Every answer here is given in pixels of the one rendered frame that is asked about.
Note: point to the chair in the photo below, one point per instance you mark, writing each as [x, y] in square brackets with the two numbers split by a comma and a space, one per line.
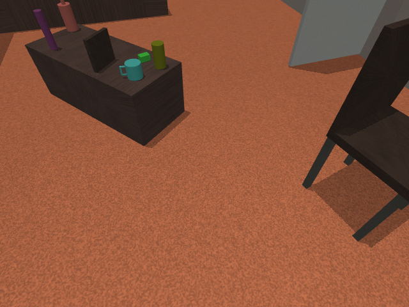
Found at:
[368, 128]

